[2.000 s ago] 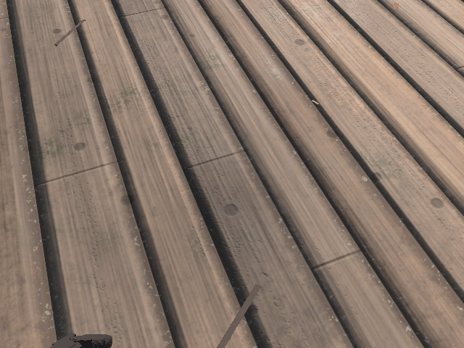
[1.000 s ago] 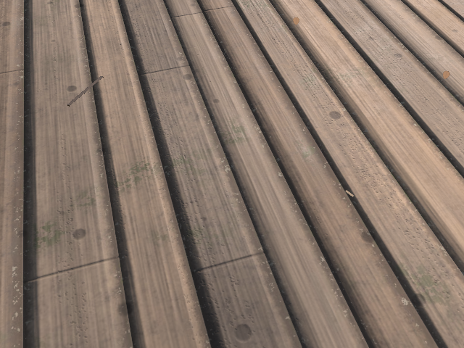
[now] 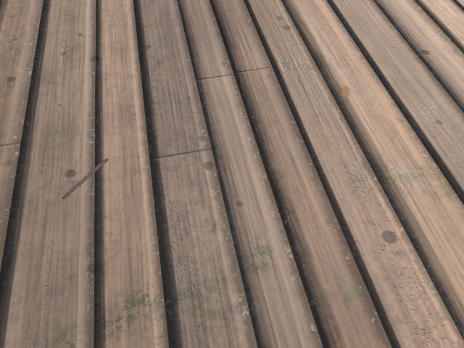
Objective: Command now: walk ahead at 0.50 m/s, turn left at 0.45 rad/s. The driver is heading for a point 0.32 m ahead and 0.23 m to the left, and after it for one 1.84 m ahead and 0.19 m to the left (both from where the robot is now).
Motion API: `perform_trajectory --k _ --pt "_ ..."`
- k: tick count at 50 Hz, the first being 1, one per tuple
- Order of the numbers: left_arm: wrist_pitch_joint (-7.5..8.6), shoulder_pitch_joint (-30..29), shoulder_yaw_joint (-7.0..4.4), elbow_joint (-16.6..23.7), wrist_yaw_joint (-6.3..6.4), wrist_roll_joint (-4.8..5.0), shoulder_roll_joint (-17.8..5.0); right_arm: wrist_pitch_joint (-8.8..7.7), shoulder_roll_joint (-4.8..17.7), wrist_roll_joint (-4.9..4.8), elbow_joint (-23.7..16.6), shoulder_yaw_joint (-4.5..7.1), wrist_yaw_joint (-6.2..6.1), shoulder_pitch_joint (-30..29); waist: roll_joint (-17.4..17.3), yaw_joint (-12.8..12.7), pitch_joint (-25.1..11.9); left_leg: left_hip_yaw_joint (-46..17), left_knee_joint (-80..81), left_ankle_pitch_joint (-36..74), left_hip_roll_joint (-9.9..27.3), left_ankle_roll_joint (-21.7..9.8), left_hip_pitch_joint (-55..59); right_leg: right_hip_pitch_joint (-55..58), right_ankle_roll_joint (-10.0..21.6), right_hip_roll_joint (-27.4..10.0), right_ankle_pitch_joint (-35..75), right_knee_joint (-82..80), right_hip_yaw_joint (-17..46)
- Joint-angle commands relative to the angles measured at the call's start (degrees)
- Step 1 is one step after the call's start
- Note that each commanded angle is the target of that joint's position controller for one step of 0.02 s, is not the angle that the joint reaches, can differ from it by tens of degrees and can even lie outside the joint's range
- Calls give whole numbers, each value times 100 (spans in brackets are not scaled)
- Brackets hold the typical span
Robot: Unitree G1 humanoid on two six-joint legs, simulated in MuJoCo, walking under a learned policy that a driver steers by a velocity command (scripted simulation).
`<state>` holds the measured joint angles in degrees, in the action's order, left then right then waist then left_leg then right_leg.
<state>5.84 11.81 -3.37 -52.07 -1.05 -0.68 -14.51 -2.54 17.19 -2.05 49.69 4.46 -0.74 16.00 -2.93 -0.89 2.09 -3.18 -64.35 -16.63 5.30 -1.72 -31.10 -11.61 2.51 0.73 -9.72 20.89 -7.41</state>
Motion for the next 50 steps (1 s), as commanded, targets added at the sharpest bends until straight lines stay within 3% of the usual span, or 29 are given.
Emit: perform_trajectory --k 1,6,11,14,15,16,17,18,19,20,21,22,23,25,28,31,34,38,39,40,41,42,43,44,45,46,48,50 --pt "135 -271 -157 227 57 -34 -691 83 197 28 -391 89 -10 127 745 146 -37 -309 178 657 377 74 -648 281 756 -1572 886 -1385 899" --pt "58 -86 -211 148 174 -9 -920 25 61 75 -697 16 152 -649 531 -81 179 83 1833 1875 272 95 -670 556 676 -1437 1330 -1489 42" --pt "-145 404 -292 5 213 119 -1137 28 34 77 -1150 -45 343 -1451 433 -329 416 484 2668 1609 116 -112 -945 1575 596 -1745 1974 -1147 -310" --pt "-280 283 -362 63 245 192 -1345 71 283 75 -1277 74 407 -1211 695 0 58 900 2754 814 -331 -408 -219 1944 419 -1791 4304 -207 -549" --pt "-330 215 -384 95 258 212 -1412 92 451 61 -1208 171 404 -763 773 286 -224 1031 2750 555 -558 -549 380 1917 362 -1750 5024 514 -606" --pt "-365 93 -377 135 265 242 -1417 102 706 44 -1022 326 363 42 700 762 -635 1078 3089 768 -805 -743 1518 1546 218 -1584 5044 1618 -716" --pt "-335 126 -309 202 267 157 -1250 155 1133 32 -776 534 243 981 245 1170 -1132 363 3336 842 -576 -1011 3233 316 -46 -1336 3623 3267 -722" --pt "-185 669 -28 516 171 -82 -296 122 1766 -9 -772 613 185 802 -1360 393 -1445 -2756 3741 192 898 -2026 5110 -2389 -405 -146 -1931 5324 -336" --pt "84 202 -38 622 79 136 -640 13 1378 74 -1003 467 233 960 -703 709 -2293 -4513 4705 -657 1418 -2409 5546 -3137 -335 129 -2538 6043 1110" --pt "231 -445 -128 802 26 366 -971 -80 1030 133 -963 365 257 757 -318 830 -1495 -3764 4901 -248 1290 -2042 5086 -3628 -166 -176 -1979 5942 1244" --pt "302 -516 -103 822 46 329 -907 -138 879 115 -994 318 255 411 84 577 -994 -3018 4858 305 1050 -1823 4273 -3471 -73 -441 -1458 5439 1240" --pt "300 -459 -134 729 89 179 -919 -152 689 110 -1068 259 245 0 300 322 -673 -2414 4875 954 803 -1651 3465 -3065 -111 -630 -1167 4917 1237" --pt "233 -310 -181 684 92 116 -987 -162 553 171 -1165 198 216 -236 191 122 -583 -2052 4969 1454 640 -1572 2927 -2627 -155 -760 -947 4600 1285" --pt "80 -214 -196 699 85 47 -911 -173 598 161 -1211 191 164 -289 176 -18 -490 -1756 5140 1950 499 -1568 2396 -2301 -331 -766 -764 4122 1201" --pt "-34 -646 -137 889 148 -52 -704 -138 889 169 -1195 266 19 -167 166 -3 -232 -1073 4993 3636 220 -1437 1782 -2178 -642 -515 -142 3091 969" --pt "-44 -1096 -55 1057 110 -22 -505 14 926 122 -1157 301 -66 18 -121 213 -386 -685 4644 3680 -196 -996 1491 -1571 -661 -106 1084 1768 836" --pt "-81 -1398 -76 1241 55 54 -603 130 864 98 -1084 295 -102 219 -299 349 -489 -1099 4347 2976 -117 -789 1713 -1383 -613 108 1427 1141 978" --pt "7 -1016 -212 1206 30 7 -948 207 703 114 -1235 262 -189 -71 -481 71 -603 -1871 3408 2570 -28 -642 2298 -1104 -370 62 990 520 1222" --pt "59 -698 -241 1150 52 -53 -1018 205 595 106 -1326 223 -185 -214 -388 -122 -775 -1781 2855 2411 -313 -455 2209 -506 -211 -108 1693 98 1188" --pt "69 -259 -292 1155 100 -173 -1321 182 285 199 -1489 115 -175 -171 287 -205 -1464 -1364 1518 1093 -733 -176 1577 855 178 -1120 3453 379 1987" --pt "-18 -130 -273 1131 109 -283 -1456 170 -2 172 -1391 36 -163 1135 1768 363 -2126 -883 -40 -2782 -1545 192 170 2406 1410 -2579 5165 546 3862" --pt "-95 -136 -260 1103 73 -47 -1208 200 633 129 -1195 113 -134 1557 1669 383 -2385 -967 -808 -2485 -1072 364 -141 2231 1712 -2763 3440 324 4709" --pt "-147 -440 -130 1248 65 11 -769 301 920 99 -1139 192 -157 925 1113 159 -1722 -873 -1070 -2029 -896 518 -287 1685 1461 -2235 2379 190 3945" --pt "-219 -656 -20 1233 39 -33 -538 409 878 138 -1151 181 -203 471 764 117 -1335 -703 -879 -1719 -769 582 -220 1057 1188 -1828 1559 58 3317" --pt "-275 -854 64 1217 13 -37 -387 499 757 215 -1173 156 -228 263 710 161 -998 -636 -487 -1524 -622 617 17 410 1048 -1562 946 -129 3026" --pt "-328 -1036 82 1166 -9 -41 -425 542 562 235 -1196 104 -199 222 844 322 -699 -473 266 -1384 -458 615 429 -193 885 -1268 569 -337 2720" --pt "-404 -1034 -31 1100 -10 -20 -721 484 231 270 -1198 -9 -180 111 1211 286 -526 9 1620 -1354 -577 612 1109 -604 788 -833 859 -425 2250" --pt "-453 -767 -147 1064 27 36 -1019 407 278 245 -1164 -9 -192 11 1264 157 -762 23 2330 -903 -664 575 1360 -245 940 -943 1002 -331 2482"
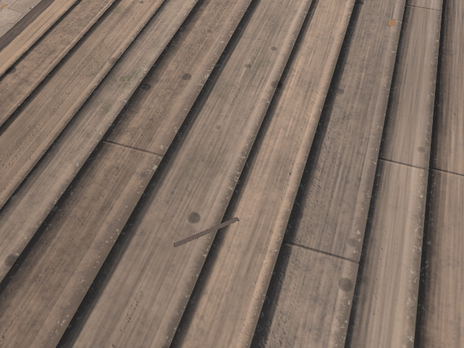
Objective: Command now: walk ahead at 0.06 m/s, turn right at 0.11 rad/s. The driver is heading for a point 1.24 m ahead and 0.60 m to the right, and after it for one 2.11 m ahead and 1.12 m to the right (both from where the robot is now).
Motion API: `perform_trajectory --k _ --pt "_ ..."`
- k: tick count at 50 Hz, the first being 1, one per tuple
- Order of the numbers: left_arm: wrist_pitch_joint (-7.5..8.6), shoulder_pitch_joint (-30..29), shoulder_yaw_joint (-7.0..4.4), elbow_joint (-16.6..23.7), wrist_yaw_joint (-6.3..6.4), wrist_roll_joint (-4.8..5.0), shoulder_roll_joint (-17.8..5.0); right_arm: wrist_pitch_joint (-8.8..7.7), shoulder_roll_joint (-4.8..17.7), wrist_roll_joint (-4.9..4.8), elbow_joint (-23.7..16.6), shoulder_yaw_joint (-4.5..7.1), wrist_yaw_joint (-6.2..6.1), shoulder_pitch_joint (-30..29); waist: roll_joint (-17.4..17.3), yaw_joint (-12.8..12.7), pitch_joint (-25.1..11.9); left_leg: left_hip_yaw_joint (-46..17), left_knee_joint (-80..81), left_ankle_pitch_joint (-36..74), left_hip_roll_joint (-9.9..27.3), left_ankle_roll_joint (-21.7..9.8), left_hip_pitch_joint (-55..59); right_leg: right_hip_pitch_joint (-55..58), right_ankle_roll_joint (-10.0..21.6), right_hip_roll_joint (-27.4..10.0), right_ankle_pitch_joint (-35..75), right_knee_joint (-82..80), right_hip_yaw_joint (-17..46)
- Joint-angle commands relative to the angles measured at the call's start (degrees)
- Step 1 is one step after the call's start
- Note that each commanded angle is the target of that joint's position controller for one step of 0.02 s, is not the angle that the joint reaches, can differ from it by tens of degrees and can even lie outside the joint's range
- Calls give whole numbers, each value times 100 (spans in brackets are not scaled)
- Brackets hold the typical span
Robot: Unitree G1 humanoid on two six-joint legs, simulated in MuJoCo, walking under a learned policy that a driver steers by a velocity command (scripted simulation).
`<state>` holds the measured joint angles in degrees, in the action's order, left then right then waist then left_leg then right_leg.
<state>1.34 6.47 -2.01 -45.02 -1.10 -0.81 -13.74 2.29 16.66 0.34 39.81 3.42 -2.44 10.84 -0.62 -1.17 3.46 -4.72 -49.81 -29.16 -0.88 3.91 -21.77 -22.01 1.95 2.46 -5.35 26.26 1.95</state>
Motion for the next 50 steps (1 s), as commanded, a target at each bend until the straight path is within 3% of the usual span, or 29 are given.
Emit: perform_trajectory --k 1,3,5,6,7,8,9,11,13,17,20,22,23,24,25,26,27,28,29,30,31,35,39,44,46,47,48,49,50 --pt "-18 -187 -314 372 45 82 -1178 -89 421 -23 -137 122 -26 543 988 184 -985 151 1156 675 -68 -36 542 894 1034 -1204 394 -862 1706" --pt "-75 -253 -338 423 81 152 -1230 -105 464 -28 -77 146 -19 543 924 254 -947 196 1798 1268 -126 -188 854 737 951 -1203 -191 -880 1885" --pt "-140 -194 -297 420 151 234 -1075 -147 506 26 -102 167 20 538 778 358 -940 226 2335 1452 -13 -477 1602 -7 605 -911 -2304 -998 1842" --pt "-135 -251 -256 469 164 218 -940 -175 691 103 -144 213 4 671 461 457 -885 -155 2470 746 480 -732 1980 -701 343 -661 -2977 -717 1578" --pt "-102 -497 -241 620 173 228 -816 -204 907 173 -53 287 5 934 -324 561 -631 -824 2926 -586 992 -1093 1908 -1395 32 -64 -2976 103 709" --pt "-32 -658 -231 713 158 264 -729 -264 1060 162 -41 340 11 1033 -1232 709 -397 -2015 3786 -1194 1801 -1506 1860 -1860 -110 285 -2468 1471 58" --pt "28 -546 -318 734 133 253 -910 -361 1048 186 -114 329 -16 718 -1293 553 -154 -2412 3945 -797 2202 -1677 1771 -2171 -105 -66 -2271 2403 286" --pt "37 -21 -383 499 77 230 -953 -527 682 16 -205 238 -73 364 -878 280 -133 -1800 3849 80 1984 -1462 2138 -2509 -140 -304 -1734 3076 445" --pt "56 -104 -325 514 0 208 -722 -598 634 -44 -151 219 -57 455 -639 372 -86 -1122 3897 1009 1821 -1333 2302 -2583 -241 -469 -1285 3103 280" --pt "53 -511 -197 769 -169 209 -522 -626 858 -37 -61 319 39 596 -675 553 -71 -30 3976 1634 1537 -1243 1836 -1631 -392 -570 -739 2016 -227" --pt "22 -617 -176 911 -223 214 -625 -618 1089 -121 30 414 120 726 -756 580 -1 279 3869 1483 1618 -1224 1542 -925 -255 -488 -881 1395 -503" --pt "9 -462 -209 929 -238 232 -757 -592 1151 -185 70 444 159 700 -734 429 34 361 3633 1518 1770 -1171 1472 -543 -45 -407 -941 1107 -662" --pt "8 -150 -256 853 -232 222 -820 -574 1165 -208 67 443 163 598 -659 194 -49 561 3218 2092 1730 -1065 1312 -10 90 -239 -835 828 -827" --pt "0 419 -385 685 -197 223 -1026 -578 1058 -183 74 398 160 637 -471 -85 -369 904 2362 3058 1556 -895 1043 929 244 6 -754 675 -922" --pt "-18 1333 -583 462 -132 267 -1389 -600 828 -100 47 309 151 727 -16 -503 -945 1378 807 3480 1248 -588 428 2284 494 -83 -764 562 -468" --pt "-14 1847 -745 476 -29 241 -2251 -698 242 103 -441 107 149 707 1897 -452 -1404 1455 -1693 632 328 -2 -1913 3821 1584 -1765 -1644 -271 2904" --pt "103 1936 -635 597 -66 227 -2040 -889 436 -57 -512 103 146 351 1470 -681 -1912 104 -2587 -371 -8 -50 -2740 4076 2053 -2270 -2562 -1296 4665" --pt "193 1702 -511 567 -76 184 -1645 -1000 815 -271 -581 185 208 49 1067 -661 -1248 -32 -2757 54 330 -238 -3262 3779 1876 -2223 -2431 -1294 3989" --pt "232 1467 -435 606 -68 173 -1395 -1059 835 -227 -548 172 213 -3 756 -490 -932 8 -2439 507 550 -382 -3084 3209 1663 -1971 -2011 -1157 3330" --pt "214 1091 -372 682 -51 166 -1221 -1075 839 -66 -473 190 186 16 414 -261 -649 11 -1959 853 717 -399 -2708 2517 1480 -1740 -1418 -1127 2758" --pt "206 808 -319 784 -27 113 -1099 -1044 853 29 -438 228 182 105 470 -49 -524 -18 -1553 1129 811 -391 -2255 1955 1386 -1511 -950 -1232 2346" --pt "232 689 -358 824 95 125 -1187 -884 598 80 -460 167 229 29 384 157 -330 190 -465 1934 625 -126 -1764 1119 1405 -1167 308 -1482 1589" --pt "200 1084 -419 628 190 216 -1283 -914 280 22 -663 9 301 -911 472 -178 -160 287 1350 3275 247 -17 -1096 693 1108 -840 270 -1372 1201" --pt "129 1484 -449 455 229 282 -1265 -988 569 -89 -773 94 402 -1260 576 -213 -193 -7 2141 3215 124 -204 -667 1303 914 -1137 38 -844 1885" --pt "92 1502 -455 425 228 227 -1223 -1021 655 -83 -689 143 410 -953 740 -72 -303 126 2217 2813 120 -393 -292 1605 823 -1236 517 -506 1974" --pt "84 1484 -418 431 212 202 -1118 -1041 750 -51 -569 216 385 -502 729 165 -539 287 2426 2767 46 -562 381 1632 709 -1039 1209 -25 1842" --pt "88 1482 -328 480 180 148 -896 -1063 924 25 -486 291 351 141 614 489 -1151 49 2292 2716 408 -847 1562 1337 539 -725 1322 1006 1594" --pt "121 1929 -205 599 185 129 -537 -1051 1355 141 -391 394 321 944 -359 566 -2129 -1704 2203 2188 1592 -1549 3630 -149 184 -80 51 2924 1043" --pt "183 2439 -137 563 178 256 -461 -981 1354 49 -114 422 407 1357 -1827 433 -2517 -3934 3020 752 2355 -2105 4422 -1541 -67 307 -2801 4336 805"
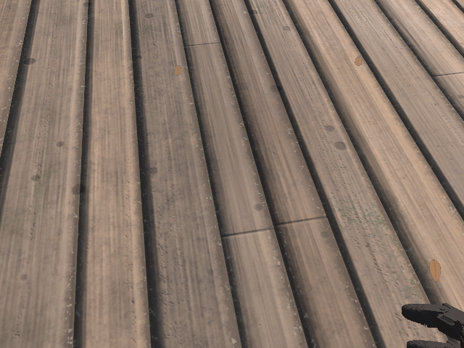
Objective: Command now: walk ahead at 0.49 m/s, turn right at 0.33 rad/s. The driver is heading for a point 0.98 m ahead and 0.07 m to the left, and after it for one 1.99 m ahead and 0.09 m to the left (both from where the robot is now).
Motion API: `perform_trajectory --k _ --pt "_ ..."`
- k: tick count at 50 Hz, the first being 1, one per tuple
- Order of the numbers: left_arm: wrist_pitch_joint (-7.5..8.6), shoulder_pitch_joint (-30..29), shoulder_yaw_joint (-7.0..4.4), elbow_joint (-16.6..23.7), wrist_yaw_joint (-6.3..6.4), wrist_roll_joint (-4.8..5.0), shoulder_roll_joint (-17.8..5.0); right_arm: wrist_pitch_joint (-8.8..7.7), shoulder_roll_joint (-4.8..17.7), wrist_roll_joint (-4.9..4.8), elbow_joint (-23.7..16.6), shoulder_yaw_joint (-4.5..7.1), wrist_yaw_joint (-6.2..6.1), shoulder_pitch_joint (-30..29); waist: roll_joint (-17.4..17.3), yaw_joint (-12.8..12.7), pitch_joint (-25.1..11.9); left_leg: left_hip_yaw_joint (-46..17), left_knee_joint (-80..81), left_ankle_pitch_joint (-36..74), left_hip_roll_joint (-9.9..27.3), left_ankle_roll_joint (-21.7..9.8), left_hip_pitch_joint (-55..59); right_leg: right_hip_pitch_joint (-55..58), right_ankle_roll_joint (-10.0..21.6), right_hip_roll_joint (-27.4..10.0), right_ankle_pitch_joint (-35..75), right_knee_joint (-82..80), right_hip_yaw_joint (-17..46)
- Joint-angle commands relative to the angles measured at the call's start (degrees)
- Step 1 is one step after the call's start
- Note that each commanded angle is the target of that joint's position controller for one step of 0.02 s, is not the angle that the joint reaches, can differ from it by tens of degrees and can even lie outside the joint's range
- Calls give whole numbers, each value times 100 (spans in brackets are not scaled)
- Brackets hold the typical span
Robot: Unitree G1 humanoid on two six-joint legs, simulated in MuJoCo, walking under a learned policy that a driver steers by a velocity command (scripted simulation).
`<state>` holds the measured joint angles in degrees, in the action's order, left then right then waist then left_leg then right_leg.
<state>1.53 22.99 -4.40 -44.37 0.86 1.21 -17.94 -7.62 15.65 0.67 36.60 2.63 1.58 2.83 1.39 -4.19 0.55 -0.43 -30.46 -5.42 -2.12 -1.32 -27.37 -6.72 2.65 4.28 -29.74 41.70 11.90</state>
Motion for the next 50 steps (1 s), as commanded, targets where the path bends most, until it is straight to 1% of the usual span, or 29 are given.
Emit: perform_trajectory --k 1,2,3,4,5,8,10,13,16,19,21,22,23,24,25,26,27,28,29,30,33,38,41,44,46,47,48,49,50 --pt "175 351 -7 466 -27 128 -581 38 977 -119 164 373 1 1984 -1302 877 -1458 -4205 1331 -2601 2345 -1373 4493 -3647 -135 -208 -99 3292 1" --pt "176 -284 -44 591 -35 96 -744 87 790 -116 140 310 -28 1633 -783 911 -731 -3340 1413 -2304 2128 -1177 3718 -3756 -132 -416 385 3293 -224" --pt "196 -656 -28 706 -36 14 -680 125 723 -56 135 266 -40 1369 -488 805 -322 -2773 1529 -1648 1915 -1127 3013 -3664 -123 -589 722 3060 -384" --pt "210 -796 -35 745 -59 -37 -595 135 607 -12 157 221 -46 1217 -469 665 -81 -2350 1682 -1095 1716 -1110 2517 -3494 -118 -769 962 2723 -425" --pt "203 -717 -23 738 -85 -30 -490 124 551 18 175 193 -54 1132 -629 514 -56 -2072 1817 -783 1578 -1090 2204 -3223 -123 -892 1096 2493 -481" --pt "165 -750 69 734 -115 -59 -207 80 656 -79 317 217 -61 1158 -700 413 -1 -1511 2134 -183 1493 -1228 1838 -3071 -222 -1009 1283 1763 -723" --pt "195 -1098 139 830 -135 -106 -103 93 846 -105 399 266 -83 1202 -583 486 75 -1171 2258 106 1460 -1245 1755 -3045 -281 -1067 1845 1015 -818" --pt "262 -1629 196 905 -196 -86 -42 156 991 -155 517 289 -98 1335 -532 672 134 -652 2264 362 1289 -1086 1658 -2627 -315 -938 2757 -122 -1004" --pt "292 -2105 179 1041 -249 -29 -127 220 1092 -215 708 303 -95 1691 -541 845 196 -600 2163 318 1421 -993 1911 -2415 -292 -812 3091 -689 -1071" --pt "316 -2264 127 1149 -301 -16 -266 317 1180 -245 841 328 -116 1812 -581 773 246 -670 1887 511 1653 -854 2379 -2310 -90 -733 2685 -1059 -1087" --pt "327 -1679 13 1003 -290 -49 -452 390 1210 -250 874 322 -146 1713 -573 355 -69 -452 1111 1680 1522 -661 2462 -1364 112 -517 2507 -1382 -1315" --pt "316 -885 -127 772 -243 -72 -707 402 1034 -212 881 251 -159 1768 -450 -2 -593 -176 76 2148 1225 -494 2170 -201 281 -489 2496 -1394 -1332" --pt "284 162 -254 620 -173 -129 -1177 384 679 -40 708 91 -177 1787 317 -377 -1489 145 -1825 708 868 -226 1088 1423 680 -1646 2600 -1278 -20" --pt "254 302 -301 536 -210 -133 -1538 273 178 -98 610 -52 -159 2419 1779 9 -2003 -12 -3561 -2631 -60 73 -947 2775 1492 -2632 1144 -2062 2604" --pt "264 232 -159 578 -230 -65 -980 190 797 -206 676 81 -129 2052 1048 -207 -1666 -596 -4174 -2726 237 26 -1600 2526 1357 -2527 373 -2438 2830" --pt "283 -114 -82 599 -231 -55 -790 142 1001 -291 522 148 -99 1559 757 -149 -967 -489 -4192 -2182 494 -56 -1881 1919 1176 -2371 621 -2506 2061" --pt "292 -464 -42 637 -241 -94 -691 134 927 -235 492 129 -121 1314 335 8 -617 -367 -3967 -1678 726 -48 -1697 1243 1096 -2145 1291 -2588 1483" --pt "302 -719 -7 650 -259 -137 -557 150 874 -143 476 142 -129 1206 246 158 -345 -355 -3663 -1350 869 -10 -1516 701 1084 -1954 1870 -2740 1074" --pt "327 -858 22 657 -259 -185 -466 195 802 -134 496 144 -115 1304 374 335 -308 -397 -3508 -1124 987 20 -1181 335 1068 -1825 2275 -2886 797" --pt "357 -911 19 635 -259 -171 -429 245 707 -141 535 129 -109 1394 403 421 -305 -380 -3374 -1014 1012 65 -994 141 1100 -1748 2507 -3032 596" --pt "443 -814 -29 458 -225 -113 -556 366 537 -87 465 87 -137 1142 220 476 -84 -309 -2786 -557 1039 232 -1130 -127 1196 -1698 3128 -3322 79" --pt "380 -451 -59 185 -127 -75 -702 294 346 -97 233 -2 -61 178 137 169 190 -131 -975 955 860 260 -1014 -77 940 -1425 3292 -3457 -638" --pt "326 -69 -77 -36 -106 -34 -794 241 338 -144 66 -29 27 -377 109 -46 328 -35 -356 1237 707 195 -903 220 909 -1547 3122 -3398 -682" --pt "230 130 -96 -222 -82 -11 -825 208 408 -162 -97 -17 125 -688 152 -55 406 -76 5 842 626 14 -1062 848 833 -1807 3417 -3105 -610" --pt "168 117 -122 -287 -51 -4 -885 193 500 -150 -101 13 165 -582 235 81 296 -10 157 406 524 -137 -806 1159 727 -1902 4001 -2795 -600" --pt "143 47 -136 -288 -36 -10 -941 189 604 -139 -45 59 160 -329 328 245 116 117 194 188 380 -230 -360 1221 660 -1865 4807 -2475 -646" --pt "109 -65 -131 -281 -21 -16 -955 189 761 -122 119 154 129 259 338 597 -264 303 327 206 191 -374 514 1141 547 -1688 5722 -1775 -817" --pt "91 -79 -66 -230 2 -62 -818 201 1047 -102 376 289 67 1176 232 995 -917 170 194 418 345 -584 1975 560 367 -1401 5635 -647 -1031" --pt "165 386 106 -32 -20 -141 -318 222 1591 23 481 415 12 1972 -711 1010 -1919 -1862 18 261 1792 -1310 4367 -1470 17 -785 3624 1512 -1294"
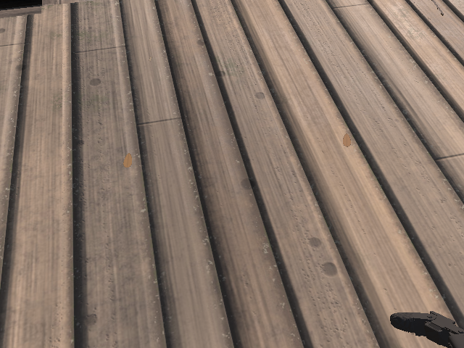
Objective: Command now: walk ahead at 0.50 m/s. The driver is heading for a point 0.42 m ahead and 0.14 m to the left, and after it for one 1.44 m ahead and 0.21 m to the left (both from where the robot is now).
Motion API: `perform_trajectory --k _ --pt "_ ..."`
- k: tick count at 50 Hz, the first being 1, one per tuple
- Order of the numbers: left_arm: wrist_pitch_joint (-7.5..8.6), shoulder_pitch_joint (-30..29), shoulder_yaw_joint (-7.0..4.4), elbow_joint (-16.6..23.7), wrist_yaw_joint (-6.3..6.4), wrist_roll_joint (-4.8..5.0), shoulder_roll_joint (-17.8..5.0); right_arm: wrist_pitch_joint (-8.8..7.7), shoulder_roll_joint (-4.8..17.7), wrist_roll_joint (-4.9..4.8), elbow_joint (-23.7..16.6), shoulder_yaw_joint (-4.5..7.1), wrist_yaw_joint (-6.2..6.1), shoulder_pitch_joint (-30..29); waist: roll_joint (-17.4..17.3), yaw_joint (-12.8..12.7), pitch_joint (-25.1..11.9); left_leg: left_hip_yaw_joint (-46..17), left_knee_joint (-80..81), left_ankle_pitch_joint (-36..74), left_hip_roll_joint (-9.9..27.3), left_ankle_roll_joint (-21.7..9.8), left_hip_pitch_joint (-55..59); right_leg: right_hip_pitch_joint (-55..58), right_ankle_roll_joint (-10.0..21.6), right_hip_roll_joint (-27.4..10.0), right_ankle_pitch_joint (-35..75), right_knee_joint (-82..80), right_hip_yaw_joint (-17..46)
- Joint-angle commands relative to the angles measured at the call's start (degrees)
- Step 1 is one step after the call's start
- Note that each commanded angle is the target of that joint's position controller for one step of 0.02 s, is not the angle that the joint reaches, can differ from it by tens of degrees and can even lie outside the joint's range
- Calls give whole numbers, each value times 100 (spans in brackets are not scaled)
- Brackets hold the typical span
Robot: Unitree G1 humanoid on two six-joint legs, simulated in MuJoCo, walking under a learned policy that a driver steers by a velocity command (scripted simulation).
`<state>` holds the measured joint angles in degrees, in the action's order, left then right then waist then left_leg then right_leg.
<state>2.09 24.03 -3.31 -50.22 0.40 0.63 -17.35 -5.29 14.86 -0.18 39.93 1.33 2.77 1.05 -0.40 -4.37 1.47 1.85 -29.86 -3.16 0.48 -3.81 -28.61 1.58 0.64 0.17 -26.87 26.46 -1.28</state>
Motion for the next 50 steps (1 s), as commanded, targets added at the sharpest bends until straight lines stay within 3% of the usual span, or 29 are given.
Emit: perform_trajectory --k 1,2,3,4,5,6,9,12,16,19,21,23,24,25,26,27,28,29,30,31,33,37,43,45,46,47,48,49,50 --pt "229 574 98 457 -14 -68 -93 21 1564 6 272 519 -80 2393 -1453 965 -2569 -4201 824 -1065 2203 -1564 5352 -3691 52 365 -637 4282 578" --pt "316 -8 -57 541 -60 89 -696 31 1148 -67 251 390 -97 2187 -961 1097 -1843 -3882 1114 -1773 2015 -1287 4887 -4346 115 22 -575 4761 917" --pt "367 -490 -89 698 -74 170 -804 41 1023 -69 202 344 -117 1757 -683 981 -1053 -3113 1286 -1607 1837 -1085 4035 -4538 166 -271 -17 4627 700" --pt "378 -744 -86 741 -49 111 -750 44 901 -21 166 305 -119 1415 -331 821 -596 -2567 1466 -1116 1619 -1000 3220 -4371 146 -498 462 4326 555" --pt "340 -756 -112 724 -36 37 -690 24 749 46 138 263 -102 1196 -323 627 -335 -2151 1662 -625 1407 -940 2606 -4073 116 -672 796 4022 558" --pt "281 -591 -106 677 -36 22 -582 -2 684 91 137 246 -91 1084 -464 458 -336 -1925 1829 -375 1297 -937 2244 -3721 76 -765 999 3891 587" --pt "134 -567 -70 659 -3 -15 -350 -96 773 37 268 282 -93 1092 -414 311 -194 -1378 2186 184 1195 -1059 1787 -3626 -92 -843 1358 3451 503" --pt "150 -1177 -48 841 -5 -60 -292 -75 909 27 432 319 -175 1309 -285 450 6 -970 2308 547 1081 -987 1893 -3973 -204 -867 2298 2466 468" --pt "248 -1994 34 1026 -103 -27 -123 -16 1053 -38 630 340 -240 1681 -238 764 148 -555 2335 469 919 -785 2023 -3645 -176 -623 3332 1051 227" --pt "306 -2552 34 1243 -185 2 -172 82 1101 -99 842 359 -260 2089 -199 926 294 -818 2077 419 1127 -804 2477 -3717 -145 -485 3219 540 293" --pt "364 -2638 3 1315 -241 -19 -277 168 1136 -107 902 384 -307 2106 -255 835 320 -992 1700 834 1245 -709 2803 -3656 -58 -394 2923 204 388" --pt "426 -2260 -74 1217 -250 -95 -457 251 1194 -86 916 419 -361 2033 -438 594 28 -1102 1061 1829 1191 -502 2984 -2988 71 -199 2726 -7 321" --pt "459 -1672 -157 1039 -221 -144 -609 277 1174 -91 863 408 -377 1882 -441 267 -346 -997 410 2453 932 -325 2867 -2092 207 -67 3093 -250 166" --pt "483 -1034 -259 902 -173 -224 -929 263 990 -37 743 341 -380 1856 -241 12 -1007 -804 -620 1947 540 -63 2266 -715 428 -479 4464 -23 379" --pt "427 -433 -348 890 -92 -345 -1384 196 484 90 573 184 -358 2240 902 -2 -1987 -490 -2668 -762 -133 346 370 1577 1100 -2004 6498 598 1754" --pt "299 -369 -304 940 -92 -223 -1213 163 424 -34 641 130 -345 2822 1821 59 -3049 -786 -4042 -3852 -509 532 -520 2368 1783 -2847 6449 363 3123" --pt "189 -606 -207 1037 -78 -169 -837 207 1052 -176 677 325 -354 2516 1045 -38 -2603 -1049 -4463 -3605 -152 562 -746 1637 1577 -2531 5567 62 2633" --pt "134 -971 -145 1058 -33 -128 -637 278 1068 -228 521 364 -381 2021 835 72 -1757 -758 -4458 -3255 72 595 -1076 898 1367 -2275 4986 -121 1979" --pt "113 -1310 -94 1007 -22 -107 -485 391 954 -176 516 370 -419 1888 616 241 -1153 -629 -4208 -2933 268 674 -995 14 1267 -2015 4629 -397 1503" --pt "113 -1622 -67 993 -24 -135 -372 541 881 -128 525 403 -465 1941 686 450 -833 -612 -3923 -2677 444 711 -634 -776 1180 -1851 4106 -676 1135" --pt "146 -2012 -117 960 -42 -247 -463 758 634 -104 471 389 -510 2110 896 685 -526 -386 -3687 -2244 426 798 24 -1810 1245 -1709 3624 -1190 615" --pt "160 -2197 -196 836 61 -197 -624 809 568 -37 171 395 -461 1727 700 669 -595 -342 -2578 -1307 568 716 204 -1727 1297 -1789 3571 -1362 16" --pt "-77 -2086 -295 631 92 -31 -924 883 735 -42 -237 463 -241 1061 642 467 -510 -36 -1336 -1263 457 478 520 -1146 1116 -2015 2885 -1123 -249" --pt "-143 -2088 -319 560 78 64 -983 907 726 -23 -295 487 -195 1064 617 541 -466 96 -654 -1215 340 314 821 -1027 909 -2009 2778 -754 -282" --pt "-171 -2031 -305 491 69 113 -923 892 731 3 -260 508 -201 1178 526 617 -477 172 -102 -847 189 188 1209 -1111 710 -1857 2575 -420 -384" --pt "-194 -1694 -255 330 40 79 -726 866 926 41 -204 579 -255 1368 169 631 -519 -50 461 -37 155 11 1775 -1364 369 -1555 2169 143 -584" --pt "-184 -1549 -142 382 -12 -156 -362 833 1565 61 -249 727 -368 1566 -1295 485 -705 -1568 744 2275 1322 -401 2680 -2357 -166 -894 753 1725 -1142" --pt "-189 -1852 -110 606 19 -212 -324 767 1693 186 -387 680 -380 1421 -1893 581 -798 -2811 914 2663 2296 -1551 2817 -3560 -496 -163 -1206 3020 -707" --pt "-218 -2152 -200 585 41 -127 -636 645 1368 208 -355 593 -324 1496 -1053 816 -991 -2510 961 2465 2117 -1657 2625 -3596 -455 -280 -1180 3769 -6"
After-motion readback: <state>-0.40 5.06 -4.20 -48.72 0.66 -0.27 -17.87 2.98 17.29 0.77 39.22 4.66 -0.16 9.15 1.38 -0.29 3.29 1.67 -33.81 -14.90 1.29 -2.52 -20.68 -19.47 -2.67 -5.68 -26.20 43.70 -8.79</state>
